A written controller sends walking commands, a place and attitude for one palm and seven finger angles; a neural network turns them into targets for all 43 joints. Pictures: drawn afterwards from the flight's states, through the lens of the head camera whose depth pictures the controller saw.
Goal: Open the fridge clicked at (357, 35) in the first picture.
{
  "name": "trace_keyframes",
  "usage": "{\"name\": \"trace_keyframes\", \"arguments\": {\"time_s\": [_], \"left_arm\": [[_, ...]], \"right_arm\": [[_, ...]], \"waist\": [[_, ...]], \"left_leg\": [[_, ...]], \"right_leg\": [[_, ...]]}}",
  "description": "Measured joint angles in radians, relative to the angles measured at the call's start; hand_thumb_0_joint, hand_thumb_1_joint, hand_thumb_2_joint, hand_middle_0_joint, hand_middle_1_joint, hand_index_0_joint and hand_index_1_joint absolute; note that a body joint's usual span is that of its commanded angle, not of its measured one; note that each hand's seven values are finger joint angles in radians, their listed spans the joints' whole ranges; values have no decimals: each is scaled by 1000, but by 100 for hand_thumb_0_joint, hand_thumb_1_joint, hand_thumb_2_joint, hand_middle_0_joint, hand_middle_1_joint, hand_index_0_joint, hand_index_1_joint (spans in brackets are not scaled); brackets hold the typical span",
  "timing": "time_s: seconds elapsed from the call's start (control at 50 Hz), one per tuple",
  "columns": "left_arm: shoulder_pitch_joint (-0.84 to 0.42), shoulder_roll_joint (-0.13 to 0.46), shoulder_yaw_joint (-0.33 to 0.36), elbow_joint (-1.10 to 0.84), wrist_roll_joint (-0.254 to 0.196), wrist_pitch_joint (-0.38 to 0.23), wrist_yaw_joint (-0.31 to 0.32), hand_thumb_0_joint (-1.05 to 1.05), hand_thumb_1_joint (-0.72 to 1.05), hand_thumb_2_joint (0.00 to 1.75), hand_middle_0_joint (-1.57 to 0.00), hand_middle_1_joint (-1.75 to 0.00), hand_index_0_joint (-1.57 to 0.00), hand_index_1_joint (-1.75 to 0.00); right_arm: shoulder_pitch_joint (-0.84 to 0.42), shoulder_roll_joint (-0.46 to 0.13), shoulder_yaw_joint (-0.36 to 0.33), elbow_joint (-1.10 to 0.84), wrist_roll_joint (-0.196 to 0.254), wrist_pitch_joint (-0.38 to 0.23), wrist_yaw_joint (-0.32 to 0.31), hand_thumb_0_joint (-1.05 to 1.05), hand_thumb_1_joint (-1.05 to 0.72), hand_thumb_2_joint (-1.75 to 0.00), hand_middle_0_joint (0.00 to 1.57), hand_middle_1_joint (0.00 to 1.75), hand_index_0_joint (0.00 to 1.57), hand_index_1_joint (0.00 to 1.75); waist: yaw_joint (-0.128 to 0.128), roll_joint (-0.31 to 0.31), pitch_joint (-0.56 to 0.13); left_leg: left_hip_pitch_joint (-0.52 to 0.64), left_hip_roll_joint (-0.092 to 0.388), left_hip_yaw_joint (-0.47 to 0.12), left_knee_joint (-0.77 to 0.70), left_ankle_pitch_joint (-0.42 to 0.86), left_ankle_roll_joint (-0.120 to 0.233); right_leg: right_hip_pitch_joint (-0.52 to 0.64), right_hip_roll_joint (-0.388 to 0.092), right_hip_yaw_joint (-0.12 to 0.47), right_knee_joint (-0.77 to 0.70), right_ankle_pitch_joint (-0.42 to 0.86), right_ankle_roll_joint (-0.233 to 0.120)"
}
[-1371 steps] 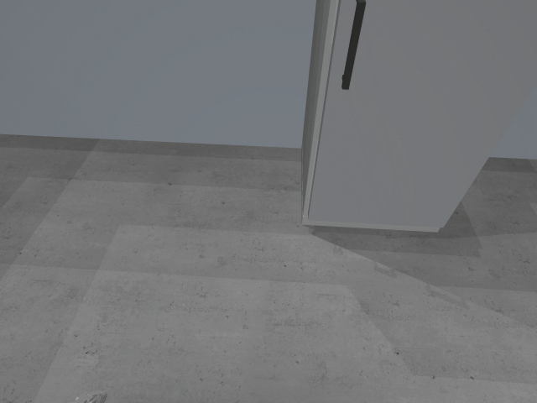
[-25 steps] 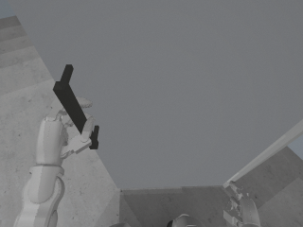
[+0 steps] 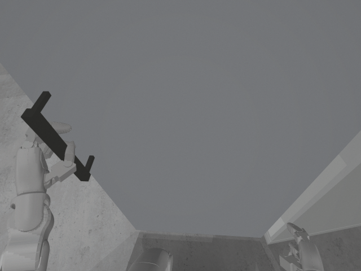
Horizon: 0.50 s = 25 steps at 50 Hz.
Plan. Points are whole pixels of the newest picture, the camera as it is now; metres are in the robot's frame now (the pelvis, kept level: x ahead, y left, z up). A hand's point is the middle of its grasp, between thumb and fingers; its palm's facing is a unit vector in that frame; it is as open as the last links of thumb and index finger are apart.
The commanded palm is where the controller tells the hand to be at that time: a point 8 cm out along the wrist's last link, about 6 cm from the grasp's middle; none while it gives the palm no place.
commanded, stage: stop walking and hold the door back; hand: left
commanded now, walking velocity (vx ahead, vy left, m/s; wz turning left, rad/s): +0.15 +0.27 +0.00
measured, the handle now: (67, 143) +0.33 +0.26 +0.12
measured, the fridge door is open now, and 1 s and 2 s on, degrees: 76 73 73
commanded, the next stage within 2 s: loosen the grip on the handle in 1.52 s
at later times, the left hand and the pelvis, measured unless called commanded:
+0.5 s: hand (69, 147) +0.31 +0.24 +0.14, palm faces +0.29 -0.92 -0.26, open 5.6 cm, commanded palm +0.28 +0.29 +0.12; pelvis -0.11 -0.01 +0.01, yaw +4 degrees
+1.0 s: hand (71, 139) +0.33 +0.24 +0.14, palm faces +0.32 -0.93 -0.19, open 5.8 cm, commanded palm +0.28 +0.31 +0.12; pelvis -0.11 -0.01 -0.01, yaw -1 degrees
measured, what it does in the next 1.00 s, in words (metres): walks backwards: left foot, then right foot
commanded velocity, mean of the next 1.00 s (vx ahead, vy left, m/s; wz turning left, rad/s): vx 0.12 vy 0.06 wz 0.00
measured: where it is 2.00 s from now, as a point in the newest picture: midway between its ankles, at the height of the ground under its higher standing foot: outside the picture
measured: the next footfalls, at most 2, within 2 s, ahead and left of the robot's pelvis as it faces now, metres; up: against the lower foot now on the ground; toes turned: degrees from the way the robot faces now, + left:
left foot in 0.34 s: -0.07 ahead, +0.11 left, +0.00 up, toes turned +7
right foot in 0.66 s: -0.07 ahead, -0.13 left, +0.00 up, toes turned -6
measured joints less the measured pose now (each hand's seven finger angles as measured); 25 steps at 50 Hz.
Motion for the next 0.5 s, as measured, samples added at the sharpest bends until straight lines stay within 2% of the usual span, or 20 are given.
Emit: {"name": "trace_keyframes", "arguments": {"time_s": [0.06,0.16,0.28,0.32,0.34,0.36,0.4,0.44,0.5], "left_arm": [[-114,11,-22,136,4,-18,-2,-4,62,82,-45,-139,-37,-137],[-313,14,-42,337,12,-36,-7,-2,63,83,-45,-139,-42,-139],[-516,51,-56,554,37,-66,-34,0,63,82,-45,-140,-44,-140],[-569,62,-57,617,40,-76,-39,0,62,82,-45,-140,-45,-140],[-596,70,-58,648,41,-81,-43,0,63,82,-45,-140,-45,-140],[-623,77,-57,679,41,-83,-46,0,63,82,-45,-140,-45,-140],[-669,84,-56,740,51,-77,-50,1,64,82,-45,-140,-45,-140],[-712,88,-53,813,65,-77,-62,0,64,81,-45,-140,-45,-140],[-755,93,-56,867,56,-60,-73,-1,65,80,-45,-140,-45,-140]], "right_arm": [[-5,-18,7,-5,2,8,-3,1,-91,-90,20,30,20,30],[-16,-30,19,-22,8,15,14,1,-91,-90,20,30,20,30],[-9,-16,32,-25,11,21,33,1,-91,-90,20,30,20,30],[7,-15,37,-24,14,19,36,0,-91,-90,20,30,20,30],[16,-13,37,-25,14,15,35,0,-91,-90,20,30,20,30],[27,-7,37,-24,16,11,33,0,-91,-90,20,30,20,30],[65,10,35,-13,22,0,27,0,-91,-90,20,30,20,30],[116,30,41,15,32,4,24,0,-91,-90,20,30,20,30],[189,56,57,57,43,25,17,0,-91,-90,20,30,20,30]], "waist": [[11,-16,-22],[19,-52,-47],[5,-98,-64],[-6,-90,-69],[-14,-83,-66],[-23,-77,-52],[-43,-49,-30],[-59,-27,-33],[-50,-8,-33]], "left_leg": [[67,-11,16,-129,33,11],[159,-5,8,-311,28,31],[261,0,44,-537,-39,71],[323,5,58,-668,-25,92],[341,10,54,-724,18,106],[340,16,55,-735,113,111],[334,37,43,-722,204,108],[330,50,22,-734,208,103],[326,68,13,-757,221,86]], "right_leg": [[-1,-7,-29,-35,32,-13],[-24,-10,-58,-103,105,-30],[-76,-16,-55,-159,186,-36],[-104,-1,-49,-135,149,-28],[-126,7,-42,-96,91,-13],[-151,18,-25,-18,1,8],[-215,58,31,235,-108,25],[-268,81,61,429,-112,36],[-289,73,67,504,-87,51]]}}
